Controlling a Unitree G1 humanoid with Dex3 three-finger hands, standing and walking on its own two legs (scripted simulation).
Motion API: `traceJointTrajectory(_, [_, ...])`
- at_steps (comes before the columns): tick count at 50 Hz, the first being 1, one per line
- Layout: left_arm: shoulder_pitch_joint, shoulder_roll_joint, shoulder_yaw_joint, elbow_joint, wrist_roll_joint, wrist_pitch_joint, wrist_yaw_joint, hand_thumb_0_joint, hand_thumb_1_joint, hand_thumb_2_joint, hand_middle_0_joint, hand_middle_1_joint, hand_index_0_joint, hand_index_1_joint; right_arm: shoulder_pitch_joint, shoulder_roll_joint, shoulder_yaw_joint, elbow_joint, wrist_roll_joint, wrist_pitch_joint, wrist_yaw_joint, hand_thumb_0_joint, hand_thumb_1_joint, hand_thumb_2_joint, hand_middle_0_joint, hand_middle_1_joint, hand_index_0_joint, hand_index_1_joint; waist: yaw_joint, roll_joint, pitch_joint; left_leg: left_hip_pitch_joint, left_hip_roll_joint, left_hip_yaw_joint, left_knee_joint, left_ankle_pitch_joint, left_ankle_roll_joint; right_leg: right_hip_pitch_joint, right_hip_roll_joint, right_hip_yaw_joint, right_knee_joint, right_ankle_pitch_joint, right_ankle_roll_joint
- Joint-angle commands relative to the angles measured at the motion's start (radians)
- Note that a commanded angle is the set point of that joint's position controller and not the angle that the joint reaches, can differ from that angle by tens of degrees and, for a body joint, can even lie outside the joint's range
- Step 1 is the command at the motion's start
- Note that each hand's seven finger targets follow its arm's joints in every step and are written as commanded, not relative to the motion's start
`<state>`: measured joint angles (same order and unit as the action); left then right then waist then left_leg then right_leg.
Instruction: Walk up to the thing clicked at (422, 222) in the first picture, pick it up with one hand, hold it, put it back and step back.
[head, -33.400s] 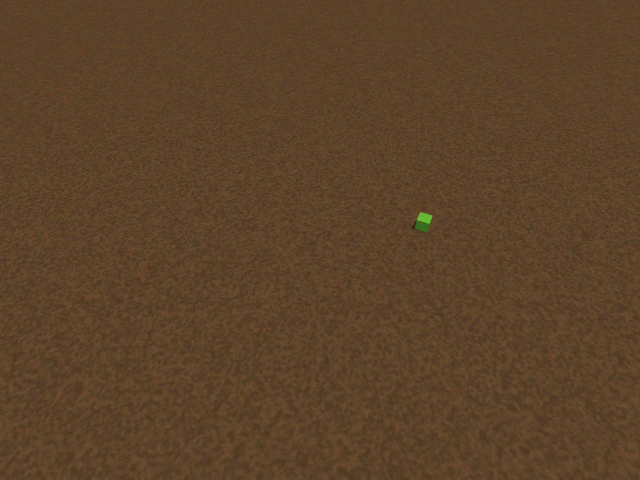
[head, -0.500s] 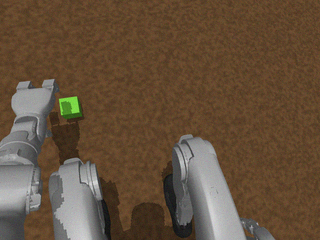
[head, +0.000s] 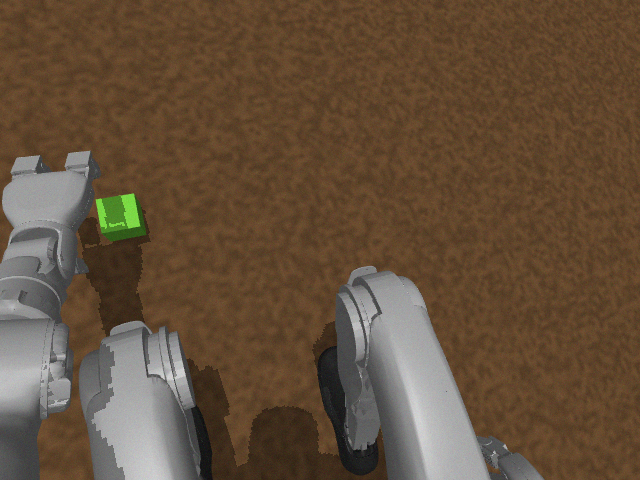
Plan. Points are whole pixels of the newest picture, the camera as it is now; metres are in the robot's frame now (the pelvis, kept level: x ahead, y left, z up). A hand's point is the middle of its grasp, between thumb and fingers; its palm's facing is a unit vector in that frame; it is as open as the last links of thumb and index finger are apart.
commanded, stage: rise first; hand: left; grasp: from above
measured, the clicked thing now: (122, 217) +0.50 +0.20 -0.30
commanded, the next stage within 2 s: approach in 1.34 s
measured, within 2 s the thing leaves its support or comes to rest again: neither
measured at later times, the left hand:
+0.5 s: hand (64, 218) +0.47 +0.24 -0.18, palm faces -0.45 -0.04 -0.89, open 13.7 cm
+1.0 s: hand (61, 220) +0.47 +0.24 -0.17, palm faces -0.45 -0.04 -0.89, open 13.2 cm
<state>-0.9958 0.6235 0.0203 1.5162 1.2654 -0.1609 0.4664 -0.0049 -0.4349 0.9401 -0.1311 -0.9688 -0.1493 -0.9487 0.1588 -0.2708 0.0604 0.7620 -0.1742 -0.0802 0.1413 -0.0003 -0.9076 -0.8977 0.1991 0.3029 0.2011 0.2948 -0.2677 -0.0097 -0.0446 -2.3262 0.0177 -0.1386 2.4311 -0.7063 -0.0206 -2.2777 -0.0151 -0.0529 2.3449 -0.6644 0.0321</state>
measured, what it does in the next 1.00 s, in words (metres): stands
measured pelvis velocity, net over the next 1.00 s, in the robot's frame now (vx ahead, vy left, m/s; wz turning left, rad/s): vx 0.00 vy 0.00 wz -0.01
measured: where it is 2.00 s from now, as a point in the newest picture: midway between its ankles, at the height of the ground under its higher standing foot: (277, 459)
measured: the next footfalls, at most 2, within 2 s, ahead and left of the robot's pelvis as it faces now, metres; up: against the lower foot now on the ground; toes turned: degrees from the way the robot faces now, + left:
none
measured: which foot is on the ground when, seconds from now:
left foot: down 0.00-1.00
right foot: down 0.00-1.00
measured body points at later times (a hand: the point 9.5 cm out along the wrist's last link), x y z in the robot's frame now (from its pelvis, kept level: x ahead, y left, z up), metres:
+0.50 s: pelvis +0.00 +0.00 +0.00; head +0.24 +0.06 +0.37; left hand +0.49 +0.24 -0.13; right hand +0.03 -0.27 -0.10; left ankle +0.07 +0.13 -0.29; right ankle +0.10 -0.13 -0.29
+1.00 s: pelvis +0.00 +0.00 +0.00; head +0.23 +0.06 +0.38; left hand +0.49 +0.24 -0.12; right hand +0.03 -0.27 -0.10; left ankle +0.07 +0.13 -0.29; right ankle +0.10 -0.13 -0.29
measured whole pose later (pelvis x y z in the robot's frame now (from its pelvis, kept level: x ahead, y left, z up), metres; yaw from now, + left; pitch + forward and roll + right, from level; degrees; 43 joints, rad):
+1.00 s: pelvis +0.00 +0.00 +0.00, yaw +0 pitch +33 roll -7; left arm -1.01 0.65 0.01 1.50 1.26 -0.16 0.42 0.00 -0.37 0.89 -0.21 -0.89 -0.22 -0.88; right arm 0.18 -0.28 0.08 0.75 -0.16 -0.08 0.14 0.00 -0.91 -0.90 0.20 0.30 0.20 0.30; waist -0.28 0.00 -0.05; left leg -2.32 0.01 -0.15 2.43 -0.69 -0.02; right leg -2.27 -0.01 -0.06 2.33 -0.65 0.03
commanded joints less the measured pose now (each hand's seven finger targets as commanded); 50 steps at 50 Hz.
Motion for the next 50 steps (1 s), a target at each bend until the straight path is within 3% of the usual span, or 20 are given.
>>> traceJointTrajectory(1, [-0.348, 0.210, 0.027, -0.123, -0.009, 0.001, 0.037, 0.000, -0.447, 0.937, -0.121, -0.951, -0.130, -0.940, 0.213, -0.252, -0.075, -0.003, -0.001, -0.007, -0.007, 0.000, -0.899, -0.899, 0.200, 0.300, 0.200, 0.300, -0.029, 0.260, -0.635, 0.450, -0.030, 0.108, -0.249, 0.146, 0.050, 0.346, 0.039, -0.103, -0.238, 0.170, -0.066])
traceJointTrajectory(2, [-0.346, 0.223, 0.031, -0.140, -0.005, 0.000, 0.036, 0.000, -0.455, 0.942, -0.114, -0.967, -0.124, -0.955, 0.214, -0.255, -0.074, -0.003, 0.001, -0.007, -0.009, 0.000, -0.901, -0.900, 0.200, 0.300, 0.200, 0.300, -0.018, 0.286, -0.658, 0.474, -0.027, 0.105, -0.254, 0.158, 0.045, 0.344, 0.039, -0.106, -0.230, 0.180, -0.069])
traceJointTrajectory(6, [-0.357, 0.207, 0.018, -0.125, -0.005, 0.002, 0.033, 0.000, -0.453, 0.944, -0.122, -0.961, -0.129, -0.952, 0.211, -0.253, -0.068, -0.004, -0.004, -0.008, -0.002, 0.000, -0.900, -0.900, 0.200, 0.300, 0.200, 0.300, -0.041, 0.280, -0.661, 0.467, -0.027, 0.105, -0.232, 0.182, 0.048, 0.361, 0.043, -0.108, -0.222, 0.215, -0.064])
traceJointTrajectory(8, [-0.330, 0.245, 0.035, -0.121, -0.009, 0.006, 0.035, 0.000, -0.476, 0.953, -0.110, -0.973, -0.117, -0.966, 0.211, -0.253, -0.067, -0.005, -0.001, -0.006, -0.002, 0.000, -0.905, -0.902, 0.200, 0.300, 0.200, 0.300, -0.015, 0.287, -0.679, 0.454, -0.026, 0.110, -0.231, 0.191, 0.049, 0.386, 0.043, -0.102, -0.222, 0.220, -0.064])
traceJointTrajectory(10, [-0.342, 0.218, 0.021, -0.098, -0.010, 0.012, 0.033, 0.000, -0.462, 0.942, -0.114, -0.968, -0.122, -0.959, 0.214, -0.249, -0.062, -0.008, -0.007, -0.007, 0.001, 0.000, -0.903, -0.901, 0.200, 0.300, 0.200, 0.300, -0.039, 0.262, -0.650, 0.440, -0.025, 0.111, -0.220, 0.177, 0.052, 0.374, 0.043, -0.103, -0.225, 0.215, -0.061])
traceJointTrajectory(13, [-0.355, 0.241, 0.028, -0.132, -0.015, 0.009, 0.027, 0.000, -0.475, 0.951, -0.109, -0.969, -0.115, -0.962, 0.213, -0.258, -0.063, -0.009, -0.001, -0.005, -0.001, 0.000, -0.902, -0.901, 0.200, 0.300, 0.200, 0.300, -0.024, 0.295, -0.668, 0.455, -0.025, 0.107, -0.236, 0.174, 0.047, 0.363, 0.044, -0.106, -0.223, 0.203, -0.066])
traceJointTrajectory(19, [-0.361, 0.229, 0.019, -0.125, -0.016, 0.012, 0.008, 0.000, -0.462, 0.943, -0.116, -0.973, -0.124, -0.964, 0.229, -0.262, -0.059, -0.009, 0.001, 0.001, 0.001, 0.000, -0.902, -0.901, 0.200, 0.300, 0.200, 0.300, -0.044, 0.295, -0.661, 0.456, -0.026, 0.104, -0.231, 0.190, 0.047, 0.370, 0.044, -0.111, -0.222, 0.225, -0.064])
traceJointTrajectory(20, [-0.359, 0.252, 0.031, -0.159, -0.020, 0.008, 0.009, 0.000, -0.442, 0.924, -0.120, -0.977, -0.133, -0.962, 0.224, -0.265, -0.060, -0.013, 0.003, 0.005, -0.001, 0.000, -0.901, -0.900, 0.200, 0.300, 0.200, 0.300, -0.020, 0.314, -0.681, 0.469, -0.028, 0.102, -0.249, 0.197, 0.044, 0.369, 0.042, -0.112, -0.219, 0.221, -0.068])
traceJointTrajectory(22, [-0.337, 0.211, 0.011, -0.125, -0.018, 0.010, 0.002, 0.000, -0.445, 0.930, -0.126, -0.961, -0.135, -0.950, 0.222, -0.261, -0.063, -0.013, 0.006, 0.006, 0.001, 0.000, -0.901, -0.900, 0.200, 0.300, 0.200, 0.300, -0.031, 0.306, -0.662, 0.479, -0.027, 0.096, -0.255, 0.182, 0.040, 0.338, 0.043, -0.119, -0.217, 0.204, -0.071])
traceJointTrajectory(27, [-0.345, 0.208, 0.003, -0.133, -0.019, 0.002, -0.005, 0.000, -0.446, 0.932, -0.140, -0.948, -0.144, -0.943, 0.227, -0.255, -0.060, -0.016, 0.006, 0.005, -0.001, 0.000, -0.903, -0.901, 0.200, 0.300, 0.200, 0.300, -0.042, 0.290, -0.641, 0.457, -0.027, 0.103, -0.246, 0.175, 0.045, 0.362, 0.045, -0.112, -0.231, 0.206, -0.067])
traceJointTrajectory(31, [-0.336, 0.226, 0.014, -0.148, -0.017, 0.000, -0.001, 0.000, -0.433, 0.921, -0.148, -0.942, -0.153, -0.936, 0.219, -0.253, -0.062, -0.018, 0.012, 0.004, -0.003, 0.000, -0.902, -0.901, 0.200, 0.300, 0.200, 0.300, -0.024, 0.299, -0.661, 0.471, -0.026, 0.106, -0.248, 0.185, 0.045, 0.367, 0.044, -0.108, -0.232, 0.214, -0.067])
traceJointTrajectory(33, [-0.362, 0.240, 0.021, -0.141, -0.013, -0.003, 0.001, 0.000, -0.421, 0.909, -0.161, -0.929, -0.166, -0.924, 0.231, -0.254, -0.061, -0.017, 0.009, 0.003, -0.002, 0.000, -0.903, -0.901, 0.200, 0.300, 0.200, 0.300, -0.040, 0.266, -0.651, 0.435, -0.028, 0.109, -0.239, 0.172, 0.051, 0.382, 0.043, -0.103, -0.240, 0.205, -0.062])
traceJointTrajectory(34, [-0.354, 0.253, 0.028, -0.162, -0.017, -0.003, 0.002, 0.000, -0.428, 0.915, -0.154, -0.940, -0.159, -0.934, 0.225, -0.252, -0.062, -0.015, 0.011, 0.003, -0.003, 0.000, -0.903, -0.901, 0.200, 0.300, 0.200, 0.300, -0.020, 0.278, -0.664, 0.438, -0.028, 0.113, -0.244, 0.176, 0.049, 0.395, 0.043, -0.097, -0.242, 0.207, -0.063])
traceJointTrajectory(36, [-0.355, 0.252, 0.031, -0.171, -0.018, 0.001, 0.004, 0.000, -0.412, 0.900, -0.174, -0.915, -0.177, -0.912, 0.226, -0.254, -0.065, -0.019, 0.012, 0.002, -0.005, 0.000, -0.903, -0.902, 0.200, 0.300, 0.200, 0.300, -0.020, 0.288, -0.674, 0.459, -0.028, 0.113, -0.252, 0.174, 0.048, 0.384, 0.041, -0.099, -0.248, 0.200, -0.063])
traceJointTrajectory(37, [-0.333, 0.209, 0.008, -0.136, -0.017, 0.006, -0.003, 0.000, -0.407, 0.897, -0.176, -0.914, -0.180, -0.910, 0.226, -0.250, -0.066, -0.018, 0.010, 0.001, -0.003, 0.000, -0.904, -0.902, 0.200, 0.300, 0.200, 0.300, -0.033, 0.277, -0.655, 0.460, -0.026, 0.110, -0.250, 0.165, 0.047, 0.374, 0.043, -0.103, -0.246, 0.194, -0.065])
traceJointTrajectory(39, [-0.369, 0.235, 0.015, -0.167, -0.016, 0.005, -0.002, 0.000, -0.402, 0.897, -0.187, -0.902, -0.188, -0.900, 0.226, -0.255, -0.067, -0.014, 0.012, 0.002, -0.006, 0.000, -0.904, -0.902, 0.200, 0.300, 0.200, 0.300, -0.039, 0.282, -0.675, 0.468, -0.027, 0.109, -0.246, 0.177, 0.047, 0.386, 0.044, -0.100, -0.246, 0.207, -0.064])
traceJointTrajectory(44, [-0.337, 0.211, 0.004, -0.110, -0.015, 0.005, -0.013, 0.000, -0.379, 0.879, -0.208, -0.872, -0.207, -0.873, 0.233, -0.256, -0.066, -0.013, 0.011, -0.001, -0.007, 0.000, -0.901, -0.901, 0.200, 0.300, 0.200, 0.300, -0.042, 0.248, -0.626, 0.448, -0.028, 0.106, -0.254, 0.155, 0.047, 0.365, 0.042, -0.107, -0.251, 0.180, -0.065])
traceJointTrajectory(46, [-0.366, 0.247, 0.019, -0.164, -0.021, -0.004, -0.012, 0.000, -0.357, 0.864, -0.230, -0.854, -0.229, -0.855, 0.223, -0.257, -0.066, -0.019, 0.013, 0.001, -0.008, 0.000, -0.901, -0.901, 0.200, 0.300, 0.200, 0.300, -0.023, 0.281, -0.666, 0.449, -0.031, 0.108, -0.260, 0.150, 0.048, 0.377, 0.042, -0.101, -0.252, 0.173, -0.065])
traceJointTrajectory(48, [-0.323, 0.217, 0.004, -0.144, -0.018, 0.001, -0.013, 0.000, -0.359, 0.862, -0.225, -0.860, -0.225, -0.860, 0.213, -0.250, -0.067, -0.018, 0.017, 0.000, -0.007, 0.000, -0.902, -0.901, 0.200, 0.300, 0.200, 0.300, -0.012, 0.297, -0.668, 0.486, -0.027, 0.110, -0.262, 0.174, 0.042, 0.368, 0.042, -0.103, -0.241, 0.195, -0.069])
traceJointTrajectory(50, [-0.355, 0.204, -0.001, -0.124, -0.017, 0.000, -0.012, 0.000, -0.336, 0.843, -0.239, -0.842, -0.240, -0.841, 0.223, -0.254, -0.065, -0.014, 0.012, -0.003, -0.004, 0.000, -0.901, -0.900, 0.200, 0.300, 0.200, 0.300, -0.043, 0.278, -0.623, 0.467, -0.028, 0.105, -0.256, 0.155, 0.044, 0.339, 0.040, -0.108, -0.239, 0.185, -0.068])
